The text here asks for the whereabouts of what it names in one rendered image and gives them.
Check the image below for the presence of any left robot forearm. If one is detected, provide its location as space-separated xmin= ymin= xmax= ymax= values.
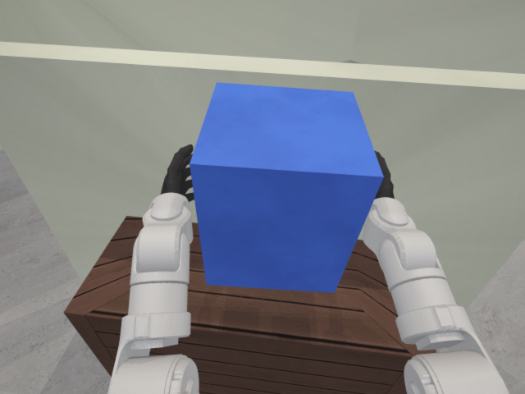
xmin=107 ymin=193 xmax=194 ymax=394

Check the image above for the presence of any left robot upper arm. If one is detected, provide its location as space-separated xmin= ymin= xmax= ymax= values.
xmin=109 ymin=354 xmax=199 ymax=394

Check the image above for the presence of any right robot forearm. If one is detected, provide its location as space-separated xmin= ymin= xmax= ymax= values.
xmin=363 ymin=197 xmax=509 ymax=394

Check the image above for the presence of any right robot upper arm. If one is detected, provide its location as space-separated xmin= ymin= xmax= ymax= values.
xmin=404 ymin=350 xmax=507 ymax=394

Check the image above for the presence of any robot left hand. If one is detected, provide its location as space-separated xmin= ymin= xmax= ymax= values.
xmin=161 ymin=144 xmax=194 ymax=202

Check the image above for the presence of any carton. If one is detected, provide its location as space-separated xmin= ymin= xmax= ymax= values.
xmin=189 ymin=82 xmax=384 ymax=293

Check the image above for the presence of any robot right hand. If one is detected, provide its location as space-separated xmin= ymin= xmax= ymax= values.
xmin=374 ymin=150 xmax=395 ymax=199

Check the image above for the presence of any pedestal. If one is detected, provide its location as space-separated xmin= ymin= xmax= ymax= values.
xmin=63 ymin=216 xmax=436 ymax=394

